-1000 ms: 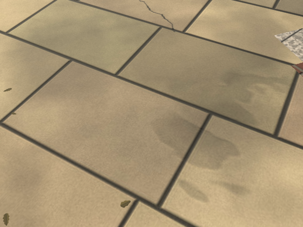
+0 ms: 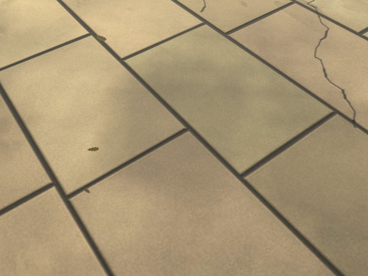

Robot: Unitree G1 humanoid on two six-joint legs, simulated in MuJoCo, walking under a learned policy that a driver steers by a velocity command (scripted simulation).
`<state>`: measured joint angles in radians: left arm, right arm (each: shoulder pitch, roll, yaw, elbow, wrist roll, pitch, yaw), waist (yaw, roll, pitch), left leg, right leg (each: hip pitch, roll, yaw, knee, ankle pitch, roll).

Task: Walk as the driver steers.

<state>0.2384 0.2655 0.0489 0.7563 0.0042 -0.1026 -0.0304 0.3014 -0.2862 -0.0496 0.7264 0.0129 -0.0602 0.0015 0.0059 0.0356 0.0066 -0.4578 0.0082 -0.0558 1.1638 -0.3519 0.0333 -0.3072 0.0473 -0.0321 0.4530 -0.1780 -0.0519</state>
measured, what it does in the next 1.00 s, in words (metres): walks ahead: left foot, then right foot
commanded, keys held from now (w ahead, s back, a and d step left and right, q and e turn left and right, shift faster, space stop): w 0.08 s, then no key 0.92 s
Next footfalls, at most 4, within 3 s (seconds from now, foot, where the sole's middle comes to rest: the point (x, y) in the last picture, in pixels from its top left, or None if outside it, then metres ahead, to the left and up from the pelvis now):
0.32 left None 0.34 0.13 -0.77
0.62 right None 0.27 -0.12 -0.77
2.04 right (227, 217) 0.72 -0.11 -0.77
2.60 left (169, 153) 1.04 0.13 -0.77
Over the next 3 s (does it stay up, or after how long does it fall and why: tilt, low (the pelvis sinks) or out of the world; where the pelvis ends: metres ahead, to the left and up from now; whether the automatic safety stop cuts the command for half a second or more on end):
stays up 1.08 0.03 0.01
